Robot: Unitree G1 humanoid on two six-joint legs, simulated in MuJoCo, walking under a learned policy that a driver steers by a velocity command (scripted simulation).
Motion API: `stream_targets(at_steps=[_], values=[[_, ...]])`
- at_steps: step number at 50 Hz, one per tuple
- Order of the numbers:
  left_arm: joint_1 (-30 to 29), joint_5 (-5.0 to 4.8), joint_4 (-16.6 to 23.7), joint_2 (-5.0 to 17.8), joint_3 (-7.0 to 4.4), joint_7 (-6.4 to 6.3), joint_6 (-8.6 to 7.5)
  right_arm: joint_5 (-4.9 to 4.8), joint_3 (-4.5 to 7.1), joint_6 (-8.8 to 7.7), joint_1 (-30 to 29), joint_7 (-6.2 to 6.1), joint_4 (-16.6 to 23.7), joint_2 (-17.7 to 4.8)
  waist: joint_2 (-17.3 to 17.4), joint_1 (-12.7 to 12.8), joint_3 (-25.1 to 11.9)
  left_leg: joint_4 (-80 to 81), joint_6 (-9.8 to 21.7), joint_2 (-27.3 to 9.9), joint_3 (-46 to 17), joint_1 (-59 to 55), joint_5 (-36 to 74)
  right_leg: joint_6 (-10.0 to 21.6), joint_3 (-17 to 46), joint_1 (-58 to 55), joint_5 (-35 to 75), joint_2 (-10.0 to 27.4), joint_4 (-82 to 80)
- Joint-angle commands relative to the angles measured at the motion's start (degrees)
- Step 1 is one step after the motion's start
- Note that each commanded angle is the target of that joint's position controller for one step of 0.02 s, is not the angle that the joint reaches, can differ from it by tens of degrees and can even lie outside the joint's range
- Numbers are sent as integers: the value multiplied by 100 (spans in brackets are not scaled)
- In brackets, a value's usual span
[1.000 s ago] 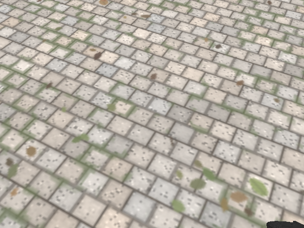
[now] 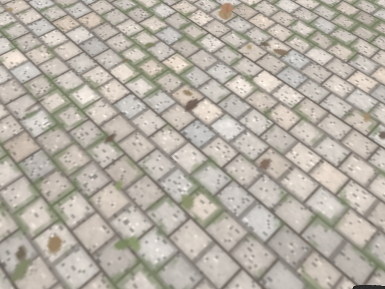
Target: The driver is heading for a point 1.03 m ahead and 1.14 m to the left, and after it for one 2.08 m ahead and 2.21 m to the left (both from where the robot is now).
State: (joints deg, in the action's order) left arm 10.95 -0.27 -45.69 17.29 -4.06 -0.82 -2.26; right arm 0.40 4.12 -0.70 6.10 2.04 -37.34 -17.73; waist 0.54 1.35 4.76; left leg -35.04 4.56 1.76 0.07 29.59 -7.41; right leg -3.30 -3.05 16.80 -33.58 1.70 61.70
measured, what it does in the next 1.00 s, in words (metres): walks ahead, turning left: right foot, then left foot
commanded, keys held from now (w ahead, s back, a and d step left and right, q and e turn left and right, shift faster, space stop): q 0.36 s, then w+q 0.64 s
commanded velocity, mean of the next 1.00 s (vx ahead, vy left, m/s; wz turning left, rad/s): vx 0.24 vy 0.00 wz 0.59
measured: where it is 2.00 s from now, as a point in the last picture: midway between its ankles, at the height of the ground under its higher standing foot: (69, 221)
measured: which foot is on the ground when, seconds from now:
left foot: down 0.00-0.42, up 0.44-0.86, down 0.88-1.00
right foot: up 0.00-0.38, down 0.40-0.88, up 0.90-1.00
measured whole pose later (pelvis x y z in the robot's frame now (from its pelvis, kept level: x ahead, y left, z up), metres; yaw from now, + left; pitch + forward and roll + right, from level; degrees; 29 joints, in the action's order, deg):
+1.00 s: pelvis +0.21 +0.10 +0.01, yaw +36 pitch +2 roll -1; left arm 16.0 -0.6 -43.6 18.8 -3.8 0.2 -5.3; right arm -1.1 3.4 -2.0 12.9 1.7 -34.7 -16.8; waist -1.8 1.6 1.5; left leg -31.8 4.0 3.0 0.1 20.0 -14.3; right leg -1.1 0.5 24.0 -21.9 4.6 66.9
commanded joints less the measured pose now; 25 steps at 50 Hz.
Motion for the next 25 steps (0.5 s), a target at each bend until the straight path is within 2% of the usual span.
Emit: stream_targets(at_steps=[1, 2, 3, 4, 5, 7, 9, 13, 16, 18, 19, 20, 21, 22, 23, 24, 25], values=[[60, -30, 494, 677, -102, -36, -27, -126, 288, -58, 622, -56, 349, -951, 104, -332, -1670, 1356, 1322, -1657, -2565, -3039, 1747, 70, 782, 2294, 334, 45, 1302], [-28, 59, 475, 715, -125, -115, 38, -143, 239, -18, 393, -105, 378, -802, 115, -208, -1312, 1498, 1128, -1465, -2314, -2336, 1336, 68, 803, 2094, 634, 175, 875], [15, 70, 482, 751, -148, -133, 107, -68, 222, 13, 255, -145, 436, -775, 295, -51, -1196, 1634, 1042, -1301, -2167, -1783, 1197, 79, 809, 1703, 843, 177, 648], [88, 90, 477, 707, -147, -140, 144, 10, 234, 27, 179, -171, 490, -809, 411, 16, -1200, 1691, 1030, -1201, -2089, -1493, 1297, 56, 752, 1466, 995, 83, 502], [156, 100, 458, 622, -129, -147, 157, 35, 249, 29, 170, -202, 508, -840, 460, 48, -1253, 1687, 1038, -1139, -1991, -1381, 1468, 17, 734, 1350, 1072, 32, 278], [85, 110, 470, 516, -92, -174, 172, 0, 281, 47, 242, -275, 500, -908, 446, 15, -1334, 1645, 1028, -1068, -1961, -1361, 1463, -78, 764, 1330, 1211, -47, -231], [-81, 102, 514, 472, -68, -181, 196, -49, 296, 103, 267, -350, 509, -936, 474, -53, -1379, 1632, 957, -1007, -2079, -1384, 828, -152, 848, 1333, 1450, -84, -644], [-374, 57, 609, 470, -60, -140, 185, -49, 300, 209, 217, -400, 557, -919, 711, -176, -1173, 1690, 796, -843, -2401, -1208, -518, -174, 929, 1118, 1686, -200, -1437], [-434, 24, 655, 503, -72, -83, 93, -55, 303, 265, 291, -374, 563, -892, 847, -257, -1134, 1518, 761, -856, -2736, -1392, -351, -92, 938, 842, 1508, -300, -2055], [-291, -1, 634, 523, -97, -27, 30, -96, 294, 304, 262, -366, 586, -865, 899, -177, -1137, 1309, 681, -811, -2936, -1527, 16, 30, 882, 487, 1604, -356, -2777], [-24, -12, 558, 536, -121, 5, 3, -144, 278, 333, 207, -379, 606, -832, 852, -16, -1230, 1212, 556, -665, -2915, -1385, -453, 136, 788, -31, 2002, -343, -3465], [198, 14, 495, 699, -186, 4, 1, -166, 230, 346, 276, -390, 614, -695, 589, 57, -1224, 932, 306, -365, -2695, -867, -1485, 339, 991, -720, 2169, 64, -4014], [388, 112, 522, 1028, -250, -34, 47, -129, 136, 348, 550, -381, 578, -332, -512, -56, -1353, -497, -57, 268, -1786, 7, -2721, 806, 2129, -1470, 1416, 1332, -4369], [400, 294, 467, 1390, -339, 8, 59, -193, 204, 255, 337, -361, 837, -541, -1866, -63, -791, -1471, -188, 718, -950, 1269, -2618, 1535, 3714, -1121, 370, 2020, -4989], [42, 261, 650, 1113, -285, -11, 1, -100, 306, 187, 251, -354, 777, -946, -1387, -82, -484, -2143, -301, 200, -1049, 1459, -2071, 1579, 3566, -956, -61, 1999, -5031], [-135, 145, 693, 877, -229, -71, -19, -87, 359, 182, 305, -326, 673, -1035, -1148, -129, -422, -2391, -394, 129, -944, 1508, -1630, 1340, 3044, -956, 11, 1715, -5008], [-171, 61, 743, 763, -188, -119, -29, -65, 349, 210, 470, -323, 533, -918, -980, -148, -496, -2671, -527, 53, -824, 1519, -1385, 1155, 2640, -1148, 187, 1482, -4959]])
Keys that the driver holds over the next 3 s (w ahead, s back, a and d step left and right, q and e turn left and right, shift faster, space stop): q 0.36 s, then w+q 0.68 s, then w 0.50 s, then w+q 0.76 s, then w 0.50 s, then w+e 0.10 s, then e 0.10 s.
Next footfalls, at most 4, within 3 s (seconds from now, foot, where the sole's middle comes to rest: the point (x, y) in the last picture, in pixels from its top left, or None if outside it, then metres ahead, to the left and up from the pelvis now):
0.40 right None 0.17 -0.15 -0.76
0.88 left None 0.21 0.20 -0.76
1.38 right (122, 229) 0.60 0.27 -0.76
1.90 left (16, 216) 0.64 0.66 -0.76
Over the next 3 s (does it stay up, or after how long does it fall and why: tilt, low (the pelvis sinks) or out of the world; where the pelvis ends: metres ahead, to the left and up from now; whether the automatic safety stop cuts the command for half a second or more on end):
stays up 0.87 1.00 0.02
